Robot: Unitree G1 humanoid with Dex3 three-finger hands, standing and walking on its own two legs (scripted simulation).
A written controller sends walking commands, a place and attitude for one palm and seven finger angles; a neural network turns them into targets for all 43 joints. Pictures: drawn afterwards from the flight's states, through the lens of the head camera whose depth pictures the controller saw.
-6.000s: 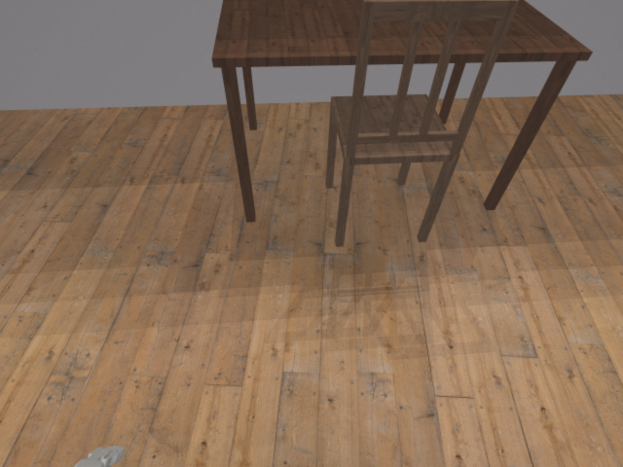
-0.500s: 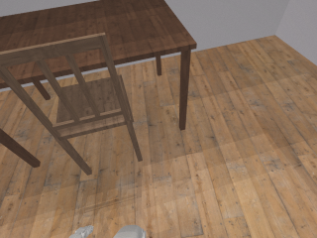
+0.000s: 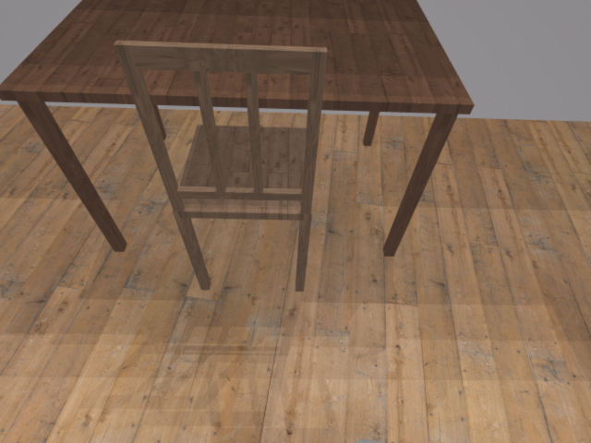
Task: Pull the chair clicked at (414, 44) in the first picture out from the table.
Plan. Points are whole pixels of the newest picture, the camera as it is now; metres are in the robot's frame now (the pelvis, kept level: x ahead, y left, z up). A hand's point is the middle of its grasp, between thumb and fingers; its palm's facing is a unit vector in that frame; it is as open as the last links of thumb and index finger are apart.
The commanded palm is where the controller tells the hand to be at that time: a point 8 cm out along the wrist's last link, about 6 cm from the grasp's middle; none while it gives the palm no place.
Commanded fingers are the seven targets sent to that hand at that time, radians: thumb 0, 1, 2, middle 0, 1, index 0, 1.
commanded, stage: take the last steps up to it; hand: left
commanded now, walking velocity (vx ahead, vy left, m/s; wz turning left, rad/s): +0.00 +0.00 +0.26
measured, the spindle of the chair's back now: (212, 138) +0.72 +0.25 -0.05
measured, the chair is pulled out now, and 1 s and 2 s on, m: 0.00 0.00 0.00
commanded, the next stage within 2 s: come to a stop and stand still in 1.00 s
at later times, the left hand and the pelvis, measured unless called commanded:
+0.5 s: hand out of the picture -0.03 +0.17 -0.16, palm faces +0.22 -0.96 -0.17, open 7.4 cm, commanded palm none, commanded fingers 0.00 0.90 0.90 -0.20 -0.30 -0.20 -0.30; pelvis +0.05 +0.01 +0.00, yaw +8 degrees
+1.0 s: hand (172, 329) +0.31 +0.25 -0.17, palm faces +0.07 -0.98 -0.20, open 7.4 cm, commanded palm none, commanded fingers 0.00 0.90 0.90 -0.20 -0.30 -0.20 -0.30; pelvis +0.22 +0.06 -0.01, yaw +5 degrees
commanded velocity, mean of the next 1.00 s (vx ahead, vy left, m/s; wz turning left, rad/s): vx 0.26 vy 0.00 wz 0.03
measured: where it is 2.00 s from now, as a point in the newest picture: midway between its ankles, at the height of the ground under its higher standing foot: (281, 418)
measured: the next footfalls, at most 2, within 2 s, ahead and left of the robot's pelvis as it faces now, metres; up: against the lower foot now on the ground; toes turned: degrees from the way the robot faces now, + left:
right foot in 0.14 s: +0.04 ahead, -0.13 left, +0.00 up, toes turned -2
left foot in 0.56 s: +0.12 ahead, +0.16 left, +0.00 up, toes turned +14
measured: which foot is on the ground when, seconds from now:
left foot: down 0.00-0.14, up 0.16-0.54, down 0.56-1.00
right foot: up 0.00-0.12, down 0.14-0.58, up 0.60-1.00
